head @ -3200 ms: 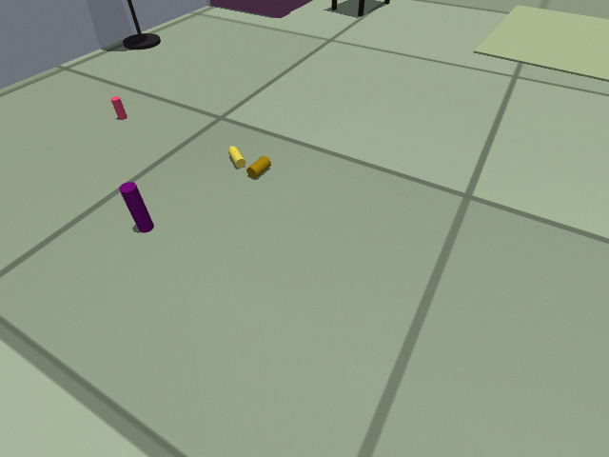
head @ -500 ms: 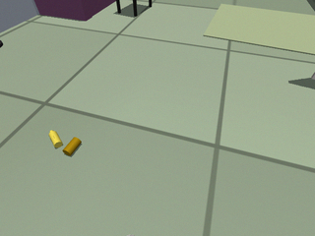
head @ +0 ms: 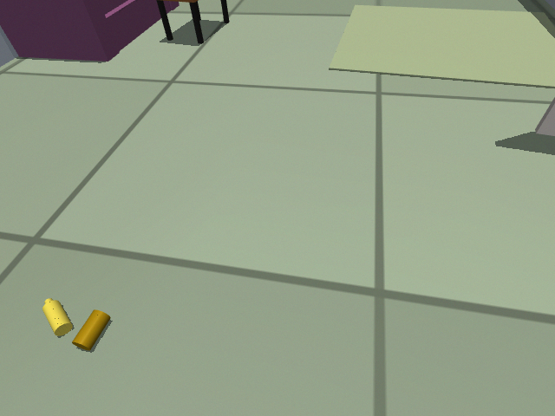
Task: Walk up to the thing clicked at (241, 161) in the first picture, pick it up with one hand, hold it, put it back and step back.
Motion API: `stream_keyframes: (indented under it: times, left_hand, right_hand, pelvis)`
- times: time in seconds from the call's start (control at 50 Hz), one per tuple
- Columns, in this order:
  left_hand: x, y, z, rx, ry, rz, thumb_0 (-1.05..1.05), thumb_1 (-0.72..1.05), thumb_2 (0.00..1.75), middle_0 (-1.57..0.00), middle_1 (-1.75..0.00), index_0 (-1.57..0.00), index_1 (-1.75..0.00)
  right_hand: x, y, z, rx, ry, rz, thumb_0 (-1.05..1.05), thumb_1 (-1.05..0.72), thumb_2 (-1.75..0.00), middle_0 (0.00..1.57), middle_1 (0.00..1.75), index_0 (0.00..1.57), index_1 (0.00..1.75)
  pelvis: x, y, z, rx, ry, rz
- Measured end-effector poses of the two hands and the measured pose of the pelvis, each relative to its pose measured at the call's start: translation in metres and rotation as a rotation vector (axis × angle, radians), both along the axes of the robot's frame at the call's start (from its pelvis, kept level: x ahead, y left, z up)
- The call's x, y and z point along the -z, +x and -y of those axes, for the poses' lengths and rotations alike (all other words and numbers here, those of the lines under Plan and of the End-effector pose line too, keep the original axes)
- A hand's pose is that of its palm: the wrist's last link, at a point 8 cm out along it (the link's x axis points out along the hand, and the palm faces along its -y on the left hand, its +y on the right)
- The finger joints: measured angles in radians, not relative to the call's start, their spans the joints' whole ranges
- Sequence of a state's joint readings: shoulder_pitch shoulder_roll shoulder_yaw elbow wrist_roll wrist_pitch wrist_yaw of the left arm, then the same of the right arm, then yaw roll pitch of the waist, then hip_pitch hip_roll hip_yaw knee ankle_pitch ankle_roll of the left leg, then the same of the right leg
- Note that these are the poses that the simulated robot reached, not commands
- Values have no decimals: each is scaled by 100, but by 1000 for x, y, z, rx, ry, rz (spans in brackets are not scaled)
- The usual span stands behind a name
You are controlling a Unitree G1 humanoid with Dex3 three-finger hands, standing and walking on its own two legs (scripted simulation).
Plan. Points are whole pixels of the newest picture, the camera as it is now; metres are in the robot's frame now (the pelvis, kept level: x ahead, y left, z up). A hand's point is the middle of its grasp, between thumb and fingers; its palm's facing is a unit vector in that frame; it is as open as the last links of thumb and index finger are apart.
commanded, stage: walk up
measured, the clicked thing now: (55, 314) +0.69 +0.90 -0.73
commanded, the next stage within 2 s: stand in 1.96 s
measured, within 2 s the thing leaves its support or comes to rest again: neither
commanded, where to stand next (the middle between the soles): +0.50 +0.03 m, yaw +1 degrees
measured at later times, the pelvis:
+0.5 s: pelvis +0.19 +0.03 +0.00, yaw +3 degrees
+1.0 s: pelvis +0.36 +0.01 +0.01, yaw +2 degrees
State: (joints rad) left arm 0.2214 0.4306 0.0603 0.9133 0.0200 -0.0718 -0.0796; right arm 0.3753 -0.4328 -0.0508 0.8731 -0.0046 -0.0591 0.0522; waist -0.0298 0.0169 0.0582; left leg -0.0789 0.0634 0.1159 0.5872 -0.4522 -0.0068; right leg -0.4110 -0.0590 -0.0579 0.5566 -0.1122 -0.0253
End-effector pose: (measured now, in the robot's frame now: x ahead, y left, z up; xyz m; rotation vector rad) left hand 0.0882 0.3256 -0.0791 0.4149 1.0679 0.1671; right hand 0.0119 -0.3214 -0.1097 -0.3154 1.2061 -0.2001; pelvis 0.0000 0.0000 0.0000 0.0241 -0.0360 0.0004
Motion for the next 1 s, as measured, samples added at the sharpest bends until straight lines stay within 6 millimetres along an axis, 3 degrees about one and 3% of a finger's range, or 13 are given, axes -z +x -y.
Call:
stream_keyframes:
  times: [0.08, 0.22, 0.38, 0.48, 0.58, 0.68, 0.78, 0.9, 1.0]
  left_hand:
    - [-8, 35, 17, -15, 5, 66, 0, 90, 90, -20, -30, -20, -30]
    - [-18, 52, 24, -50, -6, 35, 0, 90, 90, -20, -30, -21, -30]
    - [3, 64, -5, -124, -32, -49, 0, 90, 90, -21, -30, -21, -30]
    - [31, 88, -30, -147, -47, -123, 1, 90, 90, -20, -30, -20, -30]
    - [30, 133, -34, -118, -68, -140, 1, 90, 90, -20, -30, -20, -30]
    - [20, 181, -34, -88, -75, -123, 1, 90, 90, -20, -30, -20, -30]
    - [9, 233, -28, -62, -53, -111, 1, 90, 90, -20, -30, -20, -30]
    - [4, 299, -15, -52, 18, -32, 0, 90, 90, -20, -30, -20, -30]
    - [-11, 326, -4, -73, 19, 11, 0, 90, 90, -20, -30, -20, -30]
  right_hand:
    - [9, 41, 7, -17, 12, -25, 0, -90, -90, 20, 30, 20, 30]
    - [-6, 126, 3, -81, 32, 38, 0, -90, -90, 20, 30, 20, 30]
    - [-25, 211, -12, -142, -14, 48, 0, -90, -90, 20, 30, 20, 30]
    - [-30, 265, -30, -152, -72, 116, 0, -90, -90, 20, 30, 20, 30]
    - [-44, 289, -44, -119, -75, 143, 0, -90, -90, 20, 30, 20, 30]
    - [-45, 302, -46, -96, -63, 110, 0, -90, -90, 21, 30, 20, 30]
    - [-33, 317, -35, -65, -36, 65, 0, -90, -90, 21, 30, 20, 30]
    - [2, 353, -14, -42, -5, 10, 0, -90, -90, 21, 30, 20, 30]
    - [6, 400, -18, -69, 20, -4, 0, -90, -90, 20, 30, 20, 30]
  pelvis:
    - [-1, 29, 10, -7, -12, 10]
    - [-15, 75, 11, -22, -26, 6]
    - [-13, 137, -6, -46, -53, -3]
    - [1, 179, -30, -50, -37, 3]
    - [-9, 211, -38, -48, -36, 7]
    - [-16, 244, -39, -34, -22, 7]
    - [-16, 281, -33, -24, -12, 3]
    - [2, 331, -13, -23, -22, 6]
    - [-6, 359, -11, -26, -23, 10]
